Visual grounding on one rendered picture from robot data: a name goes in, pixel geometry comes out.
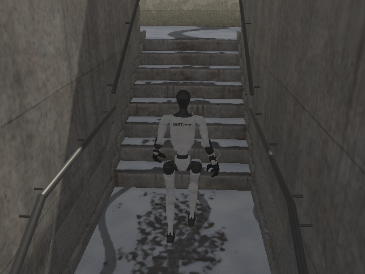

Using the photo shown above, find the robot left upper arm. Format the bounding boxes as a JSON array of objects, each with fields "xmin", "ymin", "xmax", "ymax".
[{"xmin": 156, "ymin": 114, "xmax": 171, "ymax": 145}]

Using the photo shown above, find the robot left forearm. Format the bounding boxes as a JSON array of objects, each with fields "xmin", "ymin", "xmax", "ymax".
[{"xmin": 153, "ymin": 137, "xmax": 162, "ymax": 155}]

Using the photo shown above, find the left robot hand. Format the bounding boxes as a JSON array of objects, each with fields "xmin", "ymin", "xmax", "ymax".
[{"xmin": 153, "ymin": 152, "xmax": 166, "ymax": 163}]

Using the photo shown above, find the robot right upper arm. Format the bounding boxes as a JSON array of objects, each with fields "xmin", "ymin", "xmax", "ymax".
[{"xmin": 195, "ymin": 115, "xmax": 210, "ymax": 148}]

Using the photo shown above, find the robot right forearm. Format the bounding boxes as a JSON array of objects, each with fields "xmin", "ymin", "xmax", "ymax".
[{"xmin": 205, "ymin": 139, "xmax": 217, "ymax": 165}]

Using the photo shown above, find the right robot thigh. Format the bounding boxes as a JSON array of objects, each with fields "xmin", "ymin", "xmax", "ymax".
[{"xmin": 188, "ymin": 159, "xmax": 202, "ymax": 194}]

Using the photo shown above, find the left robot shin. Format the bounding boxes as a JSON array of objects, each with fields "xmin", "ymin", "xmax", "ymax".
[{"xmin": 166, "ymin": 194, "xmax": 175, "ymax": 235}]

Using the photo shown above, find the right robot hand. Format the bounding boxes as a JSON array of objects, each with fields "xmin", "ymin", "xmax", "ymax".
[{"xmin": 206, "ymin": 162, "xmax": 220, "ymax": 177}]

